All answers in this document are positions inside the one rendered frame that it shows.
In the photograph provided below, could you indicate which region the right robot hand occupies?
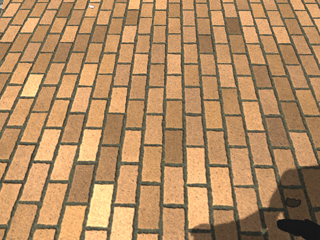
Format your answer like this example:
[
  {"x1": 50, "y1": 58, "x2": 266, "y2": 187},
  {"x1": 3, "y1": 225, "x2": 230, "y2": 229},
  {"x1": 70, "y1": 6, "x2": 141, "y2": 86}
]
[{"x1": 277, "y1": 219, "x2": 320, "y2": 240}]

